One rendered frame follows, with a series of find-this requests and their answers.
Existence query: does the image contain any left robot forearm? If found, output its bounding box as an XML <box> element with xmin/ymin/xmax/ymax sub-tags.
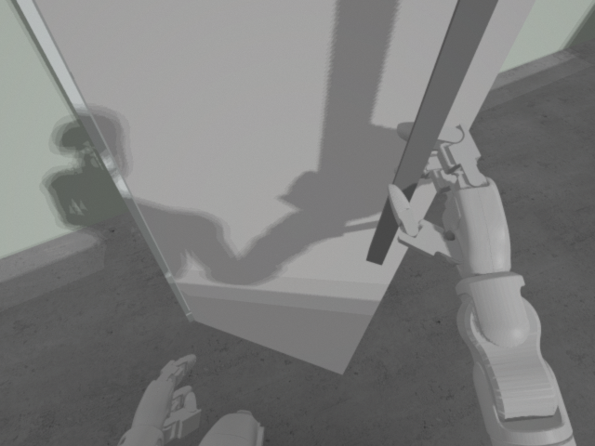
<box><xmin>117</xmin><ymin>426</ymin><xmax>164</xmax><ymax>446</ymax></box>

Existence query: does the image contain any robot right hand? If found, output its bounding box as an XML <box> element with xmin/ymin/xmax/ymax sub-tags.
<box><xmin>388</xmin><ymin>122</ymin><xmax>511</xmax><ymax>279</ymax></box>

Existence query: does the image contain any fridge door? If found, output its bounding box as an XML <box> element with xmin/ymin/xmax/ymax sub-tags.
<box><xmin>35</xmin><ymin>0</ymin><xmax>536</xmax><ymax>375</ymax></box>

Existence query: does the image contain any left robot thigh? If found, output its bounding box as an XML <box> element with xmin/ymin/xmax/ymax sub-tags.
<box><xmin>199</xmin><ymin>413</ymin><xmax>264</xmax><ymax>446</ymax></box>

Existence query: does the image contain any handle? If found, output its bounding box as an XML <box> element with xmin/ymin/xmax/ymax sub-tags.
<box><xmin>366</xmin><ymin>0</ymin><xmax>498</xmax><ymax>266</ymax></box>

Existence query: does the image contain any right robot forearm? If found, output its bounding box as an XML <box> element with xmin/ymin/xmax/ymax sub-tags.
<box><xmin>456</xmin><ymin>271</ymin><xmax>576</xmax><ymax>446</ymax></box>

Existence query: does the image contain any robot left hand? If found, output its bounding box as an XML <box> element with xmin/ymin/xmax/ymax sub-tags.
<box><xmin>131</xmin><ymin>354</ymin><xmax>201</xmax><ymax>445</ymax></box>

